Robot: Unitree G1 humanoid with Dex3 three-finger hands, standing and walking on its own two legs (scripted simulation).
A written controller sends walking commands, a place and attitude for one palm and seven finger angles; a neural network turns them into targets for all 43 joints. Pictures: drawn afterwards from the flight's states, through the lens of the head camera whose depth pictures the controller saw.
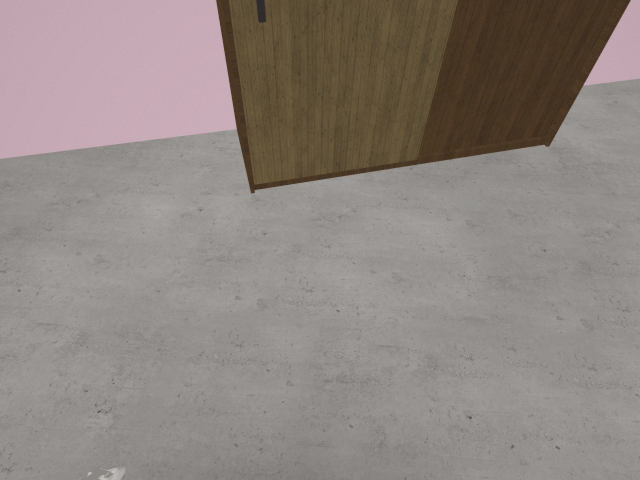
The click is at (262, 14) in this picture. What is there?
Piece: wardrobe's sliding door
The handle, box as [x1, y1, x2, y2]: [256, 0, 265, 22]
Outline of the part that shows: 256,0 258,20 259,22 265,21 264,1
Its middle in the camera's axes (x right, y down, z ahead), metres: -0.20 -0.80 +1.17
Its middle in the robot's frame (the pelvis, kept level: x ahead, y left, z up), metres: +1.42 +0.27 +0.12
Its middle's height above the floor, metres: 0.89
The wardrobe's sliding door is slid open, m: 0.00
